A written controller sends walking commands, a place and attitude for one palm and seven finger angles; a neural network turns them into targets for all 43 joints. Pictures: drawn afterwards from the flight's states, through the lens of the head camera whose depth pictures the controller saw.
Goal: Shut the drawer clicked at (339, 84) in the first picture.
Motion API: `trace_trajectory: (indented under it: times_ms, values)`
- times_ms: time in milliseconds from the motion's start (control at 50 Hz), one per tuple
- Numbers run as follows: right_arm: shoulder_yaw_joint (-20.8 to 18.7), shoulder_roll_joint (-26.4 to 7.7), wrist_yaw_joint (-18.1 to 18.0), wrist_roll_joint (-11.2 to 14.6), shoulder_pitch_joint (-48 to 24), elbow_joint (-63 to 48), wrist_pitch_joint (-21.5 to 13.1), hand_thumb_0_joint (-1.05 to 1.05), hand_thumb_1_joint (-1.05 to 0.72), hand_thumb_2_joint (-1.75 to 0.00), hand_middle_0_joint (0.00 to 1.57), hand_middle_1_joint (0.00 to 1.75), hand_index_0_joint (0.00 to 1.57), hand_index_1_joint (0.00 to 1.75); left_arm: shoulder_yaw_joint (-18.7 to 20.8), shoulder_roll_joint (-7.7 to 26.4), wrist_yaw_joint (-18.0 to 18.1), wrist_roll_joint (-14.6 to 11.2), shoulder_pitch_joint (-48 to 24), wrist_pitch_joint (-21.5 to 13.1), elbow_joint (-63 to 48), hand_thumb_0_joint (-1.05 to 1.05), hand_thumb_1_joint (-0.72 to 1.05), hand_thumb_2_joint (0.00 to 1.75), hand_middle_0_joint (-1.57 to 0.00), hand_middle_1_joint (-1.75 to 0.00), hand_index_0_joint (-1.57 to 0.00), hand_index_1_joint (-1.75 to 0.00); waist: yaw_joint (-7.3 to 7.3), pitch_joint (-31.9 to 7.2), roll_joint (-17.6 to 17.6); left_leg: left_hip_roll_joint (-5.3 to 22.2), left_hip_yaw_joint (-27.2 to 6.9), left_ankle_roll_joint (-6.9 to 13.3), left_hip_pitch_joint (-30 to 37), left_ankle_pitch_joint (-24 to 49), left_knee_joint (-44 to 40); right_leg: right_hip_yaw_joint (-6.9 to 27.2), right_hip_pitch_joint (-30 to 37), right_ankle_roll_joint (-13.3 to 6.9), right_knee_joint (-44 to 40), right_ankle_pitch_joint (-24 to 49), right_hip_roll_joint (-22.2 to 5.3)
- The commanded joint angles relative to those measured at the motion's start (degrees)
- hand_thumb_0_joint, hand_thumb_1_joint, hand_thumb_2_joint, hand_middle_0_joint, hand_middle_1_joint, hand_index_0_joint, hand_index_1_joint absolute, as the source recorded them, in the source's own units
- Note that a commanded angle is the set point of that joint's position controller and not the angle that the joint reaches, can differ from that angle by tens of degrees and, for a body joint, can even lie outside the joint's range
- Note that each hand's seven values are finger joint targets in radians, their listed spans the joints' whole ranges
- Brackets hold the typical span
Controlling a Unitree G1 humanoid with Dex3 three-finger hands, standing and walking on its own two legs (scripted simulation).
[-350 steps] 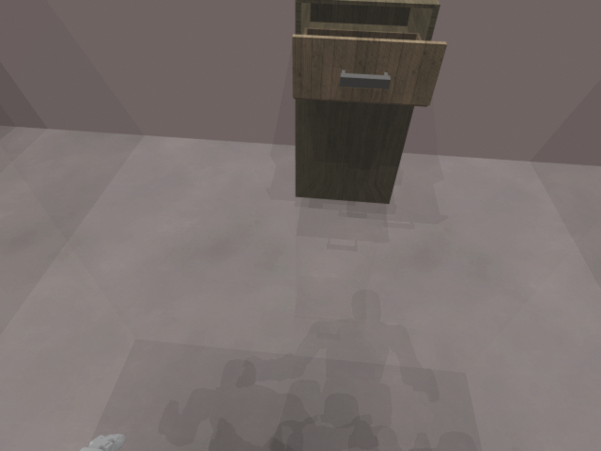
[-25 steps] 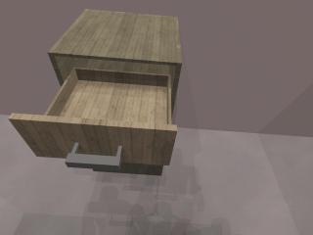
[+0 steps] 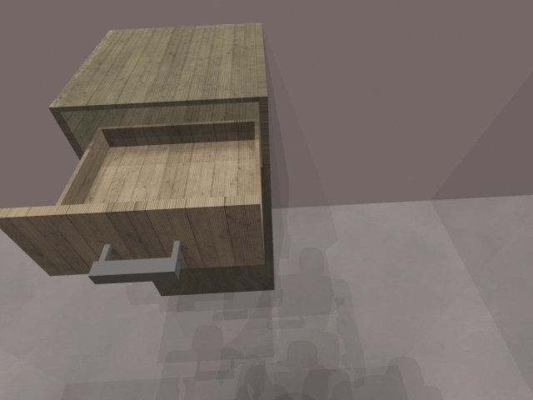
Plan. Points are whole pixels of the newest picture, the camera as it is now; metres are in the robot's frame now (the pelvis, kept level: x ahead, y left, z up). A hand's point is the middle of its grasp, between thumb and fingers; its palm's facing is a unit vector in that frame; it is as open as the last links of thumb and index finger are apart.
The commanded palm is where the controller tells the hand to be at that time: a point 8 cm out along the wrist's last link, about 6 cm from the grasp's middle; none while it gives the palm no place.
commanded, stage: come to a stop and stand still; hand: left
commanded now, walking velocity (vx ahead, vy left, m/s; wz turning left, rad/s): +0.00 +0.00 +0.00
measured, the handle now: (139, 259) +0.33 +0.24 +0.01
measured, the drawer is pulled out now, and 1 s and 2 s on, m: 0.30 0.30 0.30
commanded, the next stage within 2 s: look again from close up in 1.08 s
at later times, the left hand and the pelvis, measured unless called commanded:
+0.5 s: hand out of the picture -0.04 +0.17 -0.18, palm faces +0.07 -0.99 -0.14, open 7.3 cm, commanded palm none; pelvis -0.02 +0.01 +0.00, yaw +1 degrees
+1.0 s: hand out of the picture -0.04 +0.21 -0.17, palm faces +0.06 -0.98 -0.17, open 7.4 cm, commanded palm none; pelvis -0.01 +0.05 +0.01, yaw +0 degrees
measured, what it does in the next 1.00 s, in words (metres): shifts its weight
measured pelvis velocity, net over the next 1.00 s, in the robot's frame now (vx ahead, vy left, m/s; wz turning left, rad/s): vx -0.01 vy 0.05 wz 0.00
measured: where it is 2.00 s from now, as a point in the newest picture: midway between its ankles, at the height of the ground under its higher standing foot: outside the picture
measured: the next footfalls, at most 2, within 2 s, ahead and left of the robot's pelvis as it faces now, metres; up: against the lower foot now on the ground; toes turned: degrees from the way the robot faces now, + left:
none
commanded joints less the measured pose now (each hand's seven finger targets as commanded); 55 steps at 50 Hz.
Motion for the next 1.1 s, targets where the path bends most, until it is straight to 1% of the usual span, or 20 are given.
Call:
trace_trajectory:
  times_ms: [0, 40, 80, 100, 120, 140, 160, 180, 200, 260, 360, 420, 480, 560, 680, 760, 880, 1020, 1060, 1080]
  values:
    - [0.74, -0.86, -0.1, 0.26, 4.33, -0.25, -1.6, 0.0, -0.9, -0.9, 0.2, 0.3, 0.2, 0.3, 0.44, 6.08, 0.02, -0.67, -0.55, -1.52, -1.46, 0.0, 0.9, 0.9, -0.2, -0.3, -0.2, -0.3, -1.4, 2.04, -3.72, 1.83, -3.25, 0.08, 5.17, 4.79, -3.41, 12.2, -4.9, -1.35, -14.11, 3.43, -12.16]
    - [1.16, -1.28, -0.49, 0.22, 5.43, 0.54, -2.09, 0.0, -0.9, -0.9, 0.2, 0.3, 0.2, 0.3, 0.19, 5.4, -0.11, -0.93, 0.5, -1.62, -0.45, 0.0, 0.9, 0.9, -0.2, -0.3, -0.2, -0.3, -0.84, 2.23, -2.39, 2.81, -4.65, 0.02, 6.18, 8.37, -7.82, 10.36, -3.63, 0.83, -12.85, 3.68, -9.85]
    - [1.35, -1.8, -0.85, 0.24, 6.06, 0.92, -2.14, 0.0, -0.9, -0.9, 0.2, 0.3, 0.2, 0.3, 0.19, 4.92, -0.07, -0.81, 1.84, -1.51, 0.02, 0.0, 0.9, 0.9, -0.2, -0.3, -0.2, -0.3, 0.24, 4.26, -4.6, 3.31, -4.65, -0.05, 4.88, 7.06, -9.34, 10.12, -2.01, 3.28, -14.96, 2.11, -8.39]
    - [1.43, -2.08, -1.09, 0.08, 7.24, 1.29, -2.13, 0.0, -0.9, -0.9, 0.2, 0.3, 0.2, 0.3, 0.39, 4.71, 0.02, -0.85, 1.99, -1.61, 0.29, 0.0, 0.9, 0.9, -0.2, -0.3, -0.2, -0.3, 0.09, 4.58, -5.73, 3.16, -4.37, -0.19, 4.67, 6.86, -8.94, 10.73, -1.53, 4.05, -15.7, 2.73, -8.41]
    - [1.38, -1.84, -1.17, -0.02, 8.01, 1.7, -2.15, 0.0, -0.9, -0.9, 0.2, 0.3, 0.2, 0.3, 0.8, 5.36, 0.06, -0.98, 2.14, -1.57, 0.74, 0.0, 0.9, 0.9, -0.2, -0.3, -0.2, -0.3, 0.28, 2.94, -4.13, 2.71, -3.58, -0.42, 4.94, 7.14, -8.44, 10.72, 0.32, 4.61, -15.62, 4.52, -8.7]
    - [1.39, -1.61, -1.07, 0.06, 8.23, 1.94, -2.1, 0.0, -0.9, -0.9, 0.2, 0.3, 0.2, 0.3, 0.91, 5.92, 0.08, -1.02, 1.37, -1.37, 0.92, 0.0, 0.9, 0.9, -0.2, -0.3, -0.2, -0.3, 0.13, 2.57, -1.7, 2.7, -3.54, -0.68, 4.96, 6.76, -8.79, 10.19, 0.92, 4.33, -15.46, 3.89, -8.97]
    - [1.44, -1.37, -1.02, 0.08, 8.52, 1.97, -1.96, 0.0, -0.9, -0.9, 0.2, 0.3, 0.2, 0.3, 1.01, 5.92, 0.07, -1.02, 1.06, -1.24, 0.84, 0.0, 0.9, 0.9, -0.2, -0.3, -0.2, -0.3, 0.25, 2.84, -1.09, 2.61, -3.61, -0.67, 4.62, 5.49, -8.98, 10.36, 0.78, 4.37, -16.35, 0.32, -8.86]
    - [1.38, -1.27, -0.95, 0.15, 8.88, 1.99, -1.85, 0.0, -0.9, -0.9, 0.2, 0.3, 0.2, 0.3, 1.06, 5.79, 0.02, -0.91, 1.16, -1.11, 0.58, 0.0, 0.9, 0.9, -0.2, -0.3, -0.2, -0.3, 0.31, 3.39, -2.66, 2.65, -3.47, -0.59, 4.63, 4.09, -9.33, 10.25, 0.24, 4.49, -17.6, -3.45, -8.43]
    - [1.31, -1.45, -0.97, 0.0, 9.35, 2.08, -1.78, 0.0, -0.9, -0.9, 0.2, 0.3, 0.2, 0.3, 1.05, 5.45, -0.01, -0.86, 0.94, -1.03, 0.57, 0.0, 0.9, 0.9, -0.2, -0.3, -0.2, -0.3, 0.11, 4.23, -1.68, 2.49, -3.48, -0.59, 4.37, 3.7, -8.99, 10.88, -0.99, 4.4, -18.39, -5.99, -8.57]
    - [1.2, -0.73, -0.92, -0.2, 11.21, 2.34, -1.46, 0.0, -0.9, -0.9, 0.2, 0.3, 0.2, 0.3, 1.18, 5.11, -0.12, -0.76, 0.87, -0.77, 0.52, 0.0, 0.9, 0.9, -0.2, -0.3, -0.2, -0.3, -0.34, 5.89, -2.92, 2.24, -3.15, -0.35, 4.75, 2.16, -8.14, 11.21, -4.82, 3.7, -20.09, -12.35, -8.81]
    - [1.29, -0.02, -0.94, -0.32, 13.22, 2.28, -1.8, 0.0, -0.9, -0.9, 0.2, 0.3, 0.2, 0.3, 1.16, 3.99, -0.37, -0.75, 1.57, -0.71, 0.77, 0.0, 0.9, 0.9, -0.2, -0.3, -0.2, -0.3, -0.43, 6.73, -0.72, 2.29, -4.21, 0.03, 3.16, -0.02, -10.14, 10.2, -6.08, 2.28, -18.36, -13.43, -7.71]
    - [1.36, 0.19, -0.98, -0.29, 13.62, 2.0, -2.25, 0.0, -0.9, -0.9, 0.2, 0.3, 0.2, 0.3, 1.15, 3.43, -0.48, -0.73, 2.64, -0.76, 1.16, 0.0, 0.9, 0.9, -0.2, -0.3, -0.2, -0.3, -0.06, 6.01, 0.34, 2.37, -4.89, 0.25, 1.84, -0.44, -11.73, 9.2, -4.57, 2.26, -16.64, -11.12, -7.17]
    - [1.32, 0.18, -1.12, -0.16, 13.61, 1.63, -2.61, 0.0, -0.9, -0.9, 0.2, 0.3, 0.2, 0.3, 0.98, 2.67, -0.52, -0.71, 3.92, -0.84, 1.54, 0.0, 0.9, 0.9, -0.2, -0.3, -0.2, -0.3, 0.27, 5.01, -0.24, 2.77, -5.61, 0.68, 1.61, -1.06, -13.16, 8.3, -3.36, 2.35, -15.31, -9.06, -6.48]
    - [1.26, -0.06, -1.24, -0.07, 13.0, 1.12, -3.17, 0.0, -0.9, -0.9, 0.2, 0.3, 0.2, 0.3, 0.69, 1.65, -0.5, -0.66, 5.31, -1.03, 2.16, 0.0, 0.9, 0.9, -0.2, -0.3, -0.2, -0.3, 0.52, 4.16, 1.74, 3.33, -7.02, 1.02, 0.5, -1.45, -14.76, 7.23, -1.94, 2.55, -12.59, -4.27, -6.08]
    - [1.12, -0.79, -1.36, 0.35, 11.72, 0.57, -3.67, 0.0, -0.9, -0.9, 0.2, 0.3, 0.2, 0.3, 0.2, 0.57, -0.34, -0.37, 6.58, -1.1, 2.64, 0.0, 0.9, 0.9, -0.2, -0.3, -0.2, -0.3, 0.8, 4.18, 1.57, 4.78, -9.23, 1.83, -0.3, -2.51, -17.51, 5.48, 0.05, 3.05, -9.77, 1.9, -5.31]
    - [0.96, -1.16, -1.26, 0.41, 10.83, 0.25, -3.85, 0.0, -0.9, -0.9, 0.2, 0.3, 0.2, 0.3, -0.07, 0.25, -0.2, -0.23, 7.08, -1.26, 2.88, 0.0, 0.9, 0.9, -0.2, -0.3, -0.2, -0.3, 0.55, 4.51, 1.02, 4.86, -9.48, 1.87, 0.49, -2.14, -18.02, 5.34, -0.75, 3.39, -9.17, 3.55, -5.68]
    - [1.09, -1.53, -1.16, 0.6, 10.18, 0.27, -3.96, 0.0, -0.9, -0.9, 0.2, 0.3, 0.2, 0.3, -0.28, 0.53, -0.11, -0.2, 7.12, -1.4, 2.85, 0.0, 0.9, 0.9, -0.2, -0.3, -0.2, -0.3, 0.35, 4.59, -2.14, 4.79, -9.11, 2.14, 2.48, 0.91, -17.75, 5.46, -1.08, 3.65, -9.4, 4.73, -5.95]
    - [1.22, -2.15, -1.09, 0.58, 8.86, 0.26, -4.16, 0.0, -0.9, -0.9, 0.2, 0.3, 0.2, 0.3, -0.35, 1.32, -0.05, -0.25, 6.68, -1.61, 3.07, 0.0, 0.9, 0.9, -0.2, -0.3, -0.2, -0.3, 0.21, 3.6, -0.3, 4.14, -8.0, 1.76, 4.5, 4.35, -16.79, 6.06, -0.63, 3.69, -9.83, 5.77, -6.61]
    - [1.25, -2.33, -1.11, 0.59, 8.54, 0.26, -4.24, 0.0, -0.9, -0.9, 0.2, 0.3, 0.2, 0.3, -0.32, 1.65, -0.05, -0.31, 6.51, -1.75, 3.03, 0.0, 0.9, 0.9, -0.2, -0.3, -0.2, -0.3, 0.11, 2.6, -0.1, 3.96, -7.6, 1.66, 5.64, 6.42, -16.15, 6.23, -0.1, 3.61, -10.11, 6.48, -6.81]
    - [1.29, -2.11, -1.1, 0.64, 8.71, 0.27, -4.23, 0.0, -0.9, -0.9, 0.2, 0.3, 0.2, 0.3, -0.28, 1.86, -0.06, -0.34, 6.21, -1.7, 2.88, 0.0, 0.9, 0.9, -0.2, -0.3, -0.2, -0.3, 0.18, 2.43, -1.11, 4.09, -7.49, 1.72, 5.56, 6.87, -16.03, 6.01, 0.57, 3.67, -10.1, 6.49, -6.58]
